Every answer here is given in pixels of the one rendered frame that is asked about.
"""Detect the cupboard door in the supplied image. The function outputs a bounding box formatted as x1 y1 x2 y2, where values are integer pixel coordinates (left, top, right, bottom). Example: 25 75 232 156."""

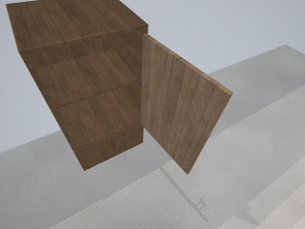
140 33 233 174

